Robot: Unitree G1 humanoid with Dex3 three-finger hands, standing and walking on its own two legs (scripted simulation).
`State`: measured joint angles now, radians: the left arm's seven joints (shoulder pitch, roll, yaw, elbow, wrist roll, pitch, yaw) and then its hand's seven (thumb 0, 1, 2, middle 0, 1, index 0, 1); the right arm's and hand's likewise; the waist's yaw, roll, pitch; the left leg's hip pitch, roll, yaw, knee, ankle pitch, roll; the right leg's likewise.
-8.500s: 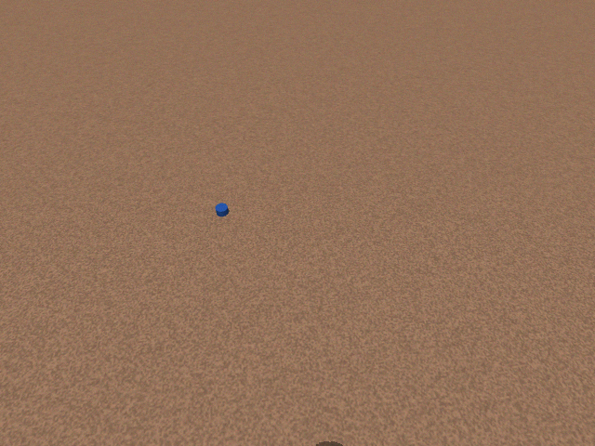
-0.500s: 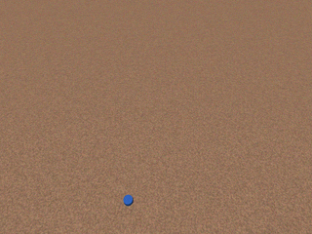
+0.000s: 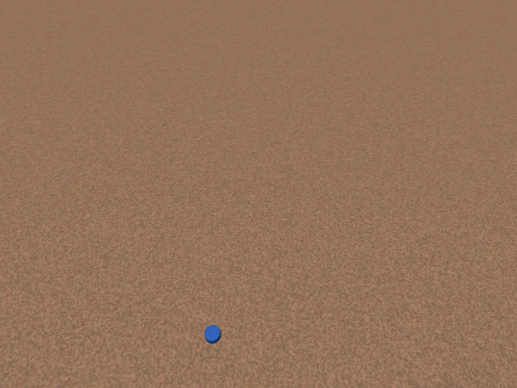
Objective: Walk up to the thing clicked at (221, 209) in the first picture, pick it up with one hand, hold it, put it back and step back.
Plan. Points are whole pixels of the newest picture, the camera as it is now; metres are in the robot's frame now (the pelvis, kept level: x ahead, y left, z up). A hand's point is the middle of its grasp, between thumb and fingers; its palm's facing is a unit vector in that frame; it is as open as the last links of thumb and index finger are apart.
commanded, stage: stand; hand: left
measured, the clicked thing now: (212, 334) +0.44 +0.17 -0.77
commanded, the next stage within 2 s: walk up in 0.90 s
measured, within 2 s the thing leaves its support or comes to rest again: neither
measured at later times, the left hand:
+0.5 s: hand out of the picture +0.06 +0.25 -0.16, palm faces -0.03 -0.94 -0.34, open 7.3 cm
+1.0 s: hand out of the picture +0.06 +0.26 -0.16, palm faces +0.01 -0.94 -0.35, open 7.3 cm
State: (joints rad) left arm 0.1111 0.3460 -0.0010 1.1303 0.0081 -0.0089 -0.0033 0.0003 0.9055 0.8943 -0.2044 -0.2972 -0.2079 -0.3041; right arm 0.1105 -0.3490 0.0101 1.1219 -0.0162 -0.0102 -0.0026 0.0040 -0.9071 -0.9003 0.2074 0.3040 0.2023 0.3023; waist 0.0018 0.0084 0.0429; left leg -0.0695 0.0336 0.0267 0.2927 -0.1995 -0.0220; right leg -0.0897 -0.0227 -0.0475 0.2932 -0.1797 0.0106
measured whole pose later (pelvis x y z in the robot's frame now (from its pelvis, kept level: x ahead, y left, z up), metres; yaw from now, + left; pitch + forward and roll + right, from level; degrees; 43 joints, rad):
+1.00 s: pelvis -0.03 +0.00 -0.01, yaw +0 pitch -1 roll +0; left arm 0.10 0.36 0.03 1.07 -0.01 0.01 0.00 0.00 0.90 0.89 -0.21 -0.30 -0.21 -0.30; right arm 0.10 -0.36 -0.01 1.09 0.00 0.01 0.01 0.00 -0.91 -0.90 0.21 0.30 0.20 0.30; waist 0.00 0.00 0.10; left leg -0.16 0.04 0.02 0.41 -0.22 -0.02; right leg -0.17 -0.02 -0.05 0.39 -0.19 0.01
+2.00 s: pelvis -0.27 +0.01 -0.03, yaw +1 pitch -1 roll +0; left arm 0.12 0.37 0.06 0.75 0.03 0.05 0.02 0.00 0.90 0.89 -0.21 -0.30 -0.21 -0.30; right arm 0.17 -0.40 -0.04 0.86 -0.02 0.03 -0.03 0.00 -0.91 -0.90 0.21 0.30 0.20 0.30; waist 0.01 0.01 0.17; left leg -0.30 -0.04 -0.04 0.76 -0.47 0.00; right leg -0.39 -0.03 -0.02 0.70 -0.29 -0.01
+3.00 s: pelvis -0.35 +0.01 -0.01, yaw +0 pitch -2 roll -1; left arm 0.12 0.36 0.03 1.04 0.01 -0.03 0.00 0.00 0.90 0.89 -0.20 -0.30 -0.21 -0.30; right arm 0.11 -0.33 -0.03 1.02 -0.02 -0.02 0.01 0.01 -0.91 -0.90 0.21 0.30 0.20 0.30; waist 0.01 0.01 0.06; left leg -0.23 0.00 -0.07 0.51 -0.24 -0.01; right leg -0.10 -0.01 0.01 0.45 -0.31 0.02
